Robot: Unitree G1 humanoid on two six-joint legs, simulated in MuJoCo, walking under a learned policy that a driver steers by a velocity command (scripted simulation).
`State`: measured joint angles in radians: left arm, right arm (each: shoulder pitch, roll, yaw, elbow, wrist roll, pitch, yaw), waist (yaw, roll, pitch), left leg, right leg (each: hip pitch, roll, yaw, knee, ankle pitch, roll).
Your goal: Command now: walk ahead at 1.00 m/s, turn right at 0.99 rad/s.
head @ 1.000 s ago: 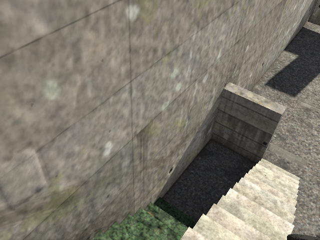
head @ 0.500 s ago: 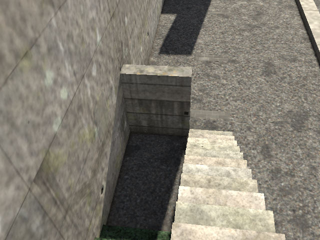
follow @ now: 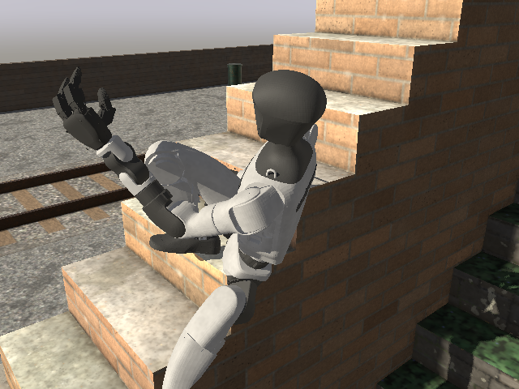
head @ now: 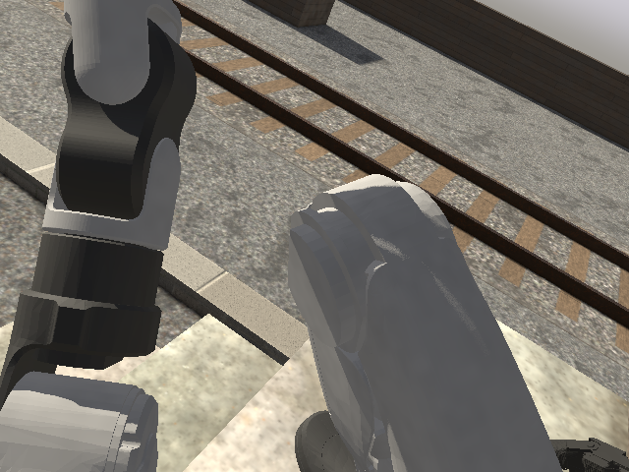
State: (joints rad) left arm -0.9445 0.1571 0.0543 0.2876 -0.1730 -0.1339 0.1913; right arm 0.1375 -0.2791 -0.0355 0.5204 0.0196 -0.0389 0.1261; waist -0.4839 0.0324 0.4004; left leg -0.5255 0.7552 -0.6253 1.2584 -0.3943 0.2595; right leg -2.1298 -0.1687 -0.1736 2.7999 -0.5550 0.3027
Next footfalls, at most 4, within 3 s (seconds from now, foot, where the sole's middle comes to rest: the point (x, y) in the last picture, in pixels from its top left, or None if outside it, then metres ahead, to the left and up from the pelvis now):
none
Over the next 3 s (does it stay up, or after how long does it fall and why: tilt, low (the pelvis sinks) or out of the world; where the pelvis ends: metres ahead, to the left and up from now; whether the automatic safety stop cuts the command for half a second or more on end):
falls after 0.14 s (tilt)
